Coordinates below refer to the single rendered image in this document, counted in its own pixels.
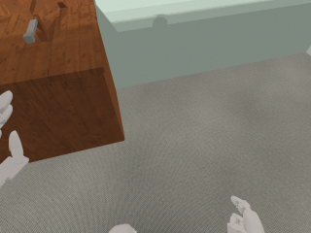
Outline right robot hand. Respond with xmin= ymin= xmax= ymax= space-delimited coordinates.
xmin=226 ymin=195 xmax=265 ymax=233

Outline tap lever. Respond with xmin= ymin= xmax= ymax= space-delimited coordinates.
xmin=23 ymin=19 xmax=38 ymax=44

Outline counter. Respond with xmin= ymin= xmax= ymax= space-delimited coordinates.
xmin=0 ymin=0 xmax=125 ymax=164

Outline left robot hand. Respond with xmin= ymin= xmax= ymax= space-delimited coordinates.
xmin=0 ymin=90 xmax=29 ymax=188

